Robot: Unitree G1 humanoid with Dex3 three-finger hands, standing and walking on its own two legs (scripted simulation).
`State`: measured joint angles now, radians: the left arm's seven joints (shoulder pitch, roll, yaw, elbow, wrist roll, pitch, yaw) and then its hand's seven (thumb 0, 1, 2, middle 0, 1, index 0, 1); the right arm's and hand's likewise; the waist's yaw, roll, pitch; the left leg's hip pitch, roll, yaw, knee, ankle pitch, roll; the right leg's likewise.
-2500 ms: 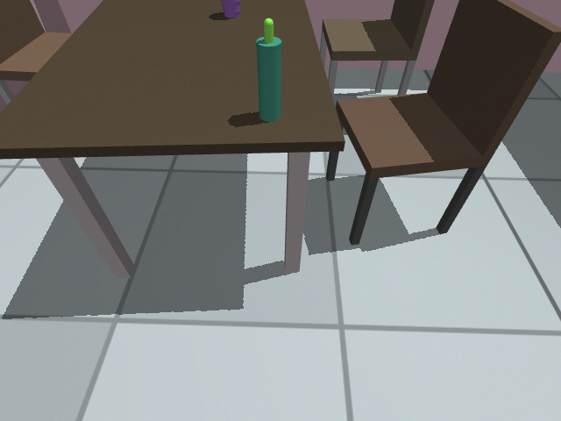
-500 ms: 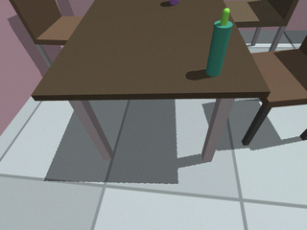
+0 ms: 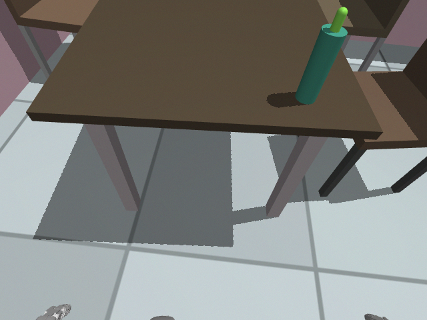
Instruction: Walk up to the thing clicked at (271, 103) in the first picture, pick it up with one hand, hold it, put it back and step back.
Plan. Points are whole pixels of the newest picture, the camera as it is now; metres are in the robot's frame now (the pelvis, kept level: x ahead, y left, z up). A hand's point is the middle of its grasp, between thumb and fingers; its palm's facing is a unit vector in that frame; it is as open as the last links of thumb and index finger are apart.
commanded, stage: walk up
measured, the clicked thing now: (321, 59) +0.68 -0.25 +0.11
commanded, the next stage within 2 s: stand in 1.30 s
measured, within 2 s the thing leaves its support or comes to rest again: neither
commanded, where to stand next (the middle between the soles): +0.07 -0.03 m, yaw -2 degrees
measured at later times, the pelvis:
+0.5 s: pelvis -0.01 -0.02 +0.02, yaw +1 degrees
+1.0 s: pelvis +0.00 -0.01 +0.02, yaw +1 degrees
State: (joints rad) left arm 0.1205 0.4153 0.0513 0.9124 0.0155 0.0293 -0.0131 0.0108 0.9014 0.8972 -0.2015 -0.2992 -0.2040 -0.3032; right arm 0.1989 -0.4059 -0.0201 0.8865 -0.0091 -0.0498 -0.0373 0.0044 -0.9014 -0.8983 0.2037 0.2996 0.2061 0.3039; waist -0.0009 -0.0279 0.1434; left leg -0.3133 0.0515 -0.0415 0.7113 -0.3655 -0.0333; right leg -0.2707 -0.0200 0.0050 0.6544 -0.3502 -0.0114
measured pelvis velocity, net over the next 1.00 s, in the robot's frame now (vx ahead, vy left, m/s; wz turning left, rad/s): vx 0.00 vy -0.01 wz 0.02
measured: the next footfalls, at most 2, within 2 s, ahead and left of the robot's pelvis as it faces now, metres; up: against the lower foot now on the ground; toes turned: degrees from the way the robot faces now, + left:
none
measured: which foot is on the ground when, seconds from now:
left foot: down 0.00-1.00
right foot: down 0.00-1.00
